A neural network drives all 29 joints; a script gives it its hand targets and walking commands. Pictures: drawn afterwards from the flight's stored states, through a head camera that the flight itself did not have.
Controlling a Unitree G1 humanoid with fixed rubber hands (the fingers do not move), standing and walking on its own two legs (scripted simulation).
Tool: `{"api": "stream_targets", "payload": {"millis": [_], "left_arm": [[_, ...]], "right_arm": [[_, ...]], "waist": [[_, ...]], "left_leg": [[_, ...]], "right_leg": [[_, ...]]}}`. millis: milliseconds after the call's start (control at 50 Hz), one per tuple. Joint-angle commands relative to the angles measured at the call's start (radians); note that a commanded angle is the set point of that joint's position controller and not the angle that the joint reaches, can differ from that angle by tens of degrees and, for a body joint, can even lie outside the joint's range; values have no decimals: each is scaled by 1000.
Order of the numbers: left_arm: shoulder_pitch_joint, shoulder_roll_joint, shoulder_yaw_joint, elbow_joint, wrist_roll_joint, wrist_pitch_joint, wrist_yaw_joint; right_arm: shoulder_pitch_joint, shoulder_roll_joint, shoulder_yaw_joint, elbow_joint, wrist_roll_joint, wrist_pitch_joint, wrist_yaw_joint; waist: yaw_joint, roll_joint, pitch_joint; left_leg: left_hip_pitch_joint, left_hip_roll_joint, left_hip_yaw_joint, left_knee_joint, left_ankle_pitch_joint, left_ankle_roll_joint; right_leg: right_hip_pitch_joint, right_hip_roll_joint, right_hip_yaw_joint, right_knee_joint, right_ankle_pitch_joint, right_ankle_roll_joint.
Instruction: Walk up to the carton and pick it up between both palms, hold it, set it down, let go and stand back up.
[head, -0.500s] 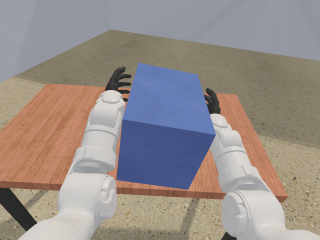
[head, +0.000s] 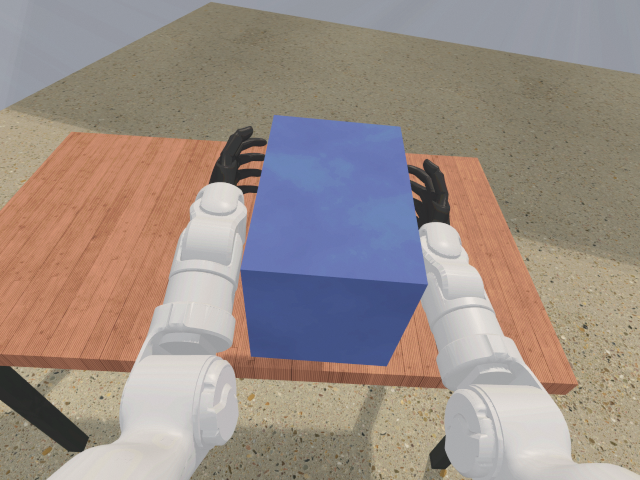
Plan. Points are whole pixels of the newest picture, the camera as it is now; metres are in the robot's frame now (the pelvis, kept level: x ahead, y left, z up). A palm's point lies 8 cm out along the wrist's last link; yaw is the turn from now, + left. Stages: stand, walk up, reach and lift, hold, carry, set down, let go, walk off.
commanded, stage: set down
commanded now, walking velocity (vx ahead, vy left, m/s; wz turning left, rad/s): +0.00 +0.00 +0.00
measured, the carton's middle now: (328, 237) +0.37 +0.00 +0.13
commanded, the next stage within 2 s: none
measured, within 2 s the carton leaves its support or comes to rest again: neither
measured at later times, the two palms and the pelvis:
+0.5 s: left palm (227, 200) +0.42 +0.13 +0.14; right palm (426, 223) +0.39 -0.12 +0.13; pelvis +0.02 +0.01 +0.00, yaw +0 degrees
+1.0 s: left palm (249, 196) +0.46 +0.11 +0.12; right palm (431, 224) +0.42 -0.15 +0.10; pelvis +0.04 +0.00 +0.00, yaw +0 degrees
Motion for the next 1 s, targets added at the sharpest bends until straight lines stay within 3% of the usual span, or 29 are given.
{"api": "stream_targets", "payload": {"millis": [0,60,200,420,600,720,980], "left_arm": [[-407,-677,-298,-263,-52,-50,-197],[-399,-682,-335,-305,-66,-71,-194],[-427,-694,-381,-327,-79,-112,-182],[-453,-648,-287,-162,-20,-138,-196],[-481,-623,-249,-66,-5,-187,-202],[-444,-604,-219,-11,11,-216,-207],[-325,-604,-220,7,15,-266,-212]], "right_arm": [[-804,455,464,-371,0,-140,105],[-757,467,485,-366,7,-146,95],[-696,480,465,-322,-13,-158,97],[-669,427,305,-173,-109,-177,129],[-662,440,213,-92,-176,-214,144],[-645,447,194,-65,-189,-244,142],[-575,472,265,-83,-191,-311,126]], "waist": [[-43,79,-549],[-61,82,-568],[-89,109,-553],[-97,114,-409],[-109,117,-421],[-102,116,-451],[-95,94,-548]], "left_leg": [[256,-47,32,-26,175,4],[257,-48,26,-13,217,-5],[279,-40,16,-3,250,-26],[263,-28,30,-55,76,-18],[211,-27,48,-75,3,-14],[182,-31,56,-68,32,-13],[118,-40,53,-26,207,-20]], "right_leg": [[310,5,35,-45,298,65],[335,-1,48,-30,390,71],[301,2,43,-23,402,66],[188,6,19,-69,152,47],[153,1,13,-77,101,45],[181,-2,25,-65,197,57],[310,-12,56,-3,585,83]]}}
